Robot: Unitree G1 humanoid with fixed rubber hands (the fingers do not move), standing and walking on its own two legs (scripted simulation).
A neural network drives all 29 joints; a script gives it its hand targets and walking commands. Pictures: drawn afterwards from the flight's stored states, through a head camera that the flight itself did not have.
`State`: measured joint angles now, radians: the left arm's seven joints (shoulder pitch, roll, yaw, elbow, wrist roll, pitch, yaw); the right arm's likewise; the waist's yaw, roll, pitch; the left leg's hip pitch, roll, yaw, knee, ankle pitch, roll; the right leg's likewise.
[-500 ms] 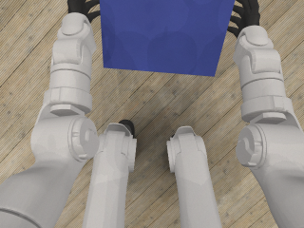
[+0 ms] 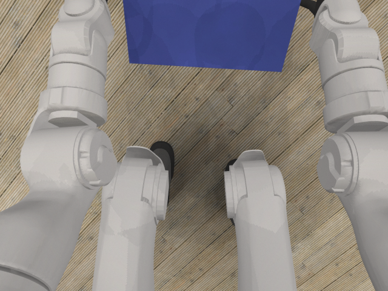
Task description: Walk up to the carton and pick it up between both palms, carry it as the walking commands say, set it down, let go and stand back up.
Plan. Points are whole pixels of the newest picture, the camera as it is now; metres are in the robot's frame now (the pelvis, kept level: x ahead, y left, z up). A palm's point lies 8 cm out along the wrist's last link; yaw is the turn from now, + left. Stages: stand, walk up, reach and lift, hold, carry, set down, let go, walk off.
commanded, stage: set down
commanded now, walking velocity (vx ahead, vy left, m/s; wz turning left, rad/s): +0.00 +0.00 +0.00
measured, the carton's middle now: out of the picture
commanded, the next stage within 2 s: none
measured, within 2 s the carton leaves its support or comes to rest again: rests again in 1.80 s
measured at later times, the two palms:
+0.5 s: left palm out of the picture +0.54 +0.19 -0.17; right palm out of the picture +0.56 -0.16 -0.18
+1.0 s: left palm out of the picture +0.56 +0.20 -0.18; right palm out of the picture +0.57 -0.16 -0.19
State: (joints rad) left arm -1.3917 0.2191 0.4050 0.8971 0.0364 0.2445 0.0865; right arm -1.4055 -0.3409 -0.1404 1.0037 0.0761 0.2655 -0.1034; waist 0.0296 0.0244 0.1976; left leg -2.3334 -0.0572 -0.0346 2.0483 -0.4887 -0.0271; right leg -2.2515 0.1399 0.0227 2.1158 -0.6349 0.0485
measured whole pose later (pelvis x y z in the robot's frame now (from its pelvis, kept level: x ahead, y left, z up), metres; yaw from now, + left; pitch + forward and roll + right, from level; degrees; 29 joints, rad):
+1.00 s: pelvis +0.01 +0.00 -0.02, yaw -1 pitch +39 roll +0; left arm -1.45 0.27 0.47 0.93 0.04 0.20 -0.01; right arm -1.49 -0.35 -0.22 1.02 0.06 0.20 -0.02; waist 0.04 0.01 0.35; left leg -2.29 -0.02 -0.01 2.17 -0.56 -0.01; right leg -2.23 0.10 0.00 2.24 -0.69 0.01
